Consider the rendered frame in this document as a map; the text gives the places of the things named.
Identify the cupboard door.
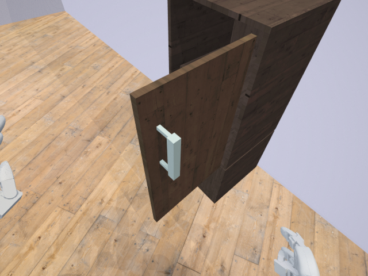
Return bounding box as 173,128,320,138
130,33,257,222

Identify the handle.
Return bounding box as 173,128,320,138
156,125,181,181

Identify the robot left hand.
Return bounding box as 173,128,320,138
0,115,22,219

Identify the robot right hand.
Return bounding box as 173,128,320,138
274,227,320,276

